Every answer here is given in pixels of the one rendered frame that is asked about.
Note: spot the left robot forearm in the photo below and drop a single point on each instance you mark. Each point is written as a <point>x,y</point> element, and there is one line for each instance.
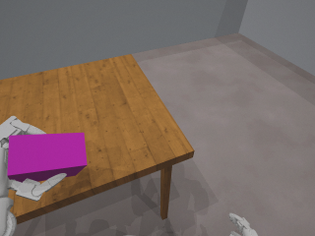
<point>8,222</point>

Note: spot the sponge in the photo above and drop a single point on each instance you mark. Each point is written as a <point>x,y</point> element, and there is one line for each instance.
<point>41,156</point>

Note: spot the robot right hand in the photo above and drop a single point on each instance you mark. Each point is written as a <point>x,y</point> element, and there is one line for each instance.
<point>242,225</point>

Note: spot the robot left hand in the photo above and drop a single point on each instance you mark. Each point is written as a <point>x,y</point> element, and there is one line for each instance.
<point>28,189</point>

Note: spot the table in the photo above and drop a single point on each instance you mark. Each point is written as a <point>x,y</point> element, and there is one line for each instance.
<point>129,133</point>

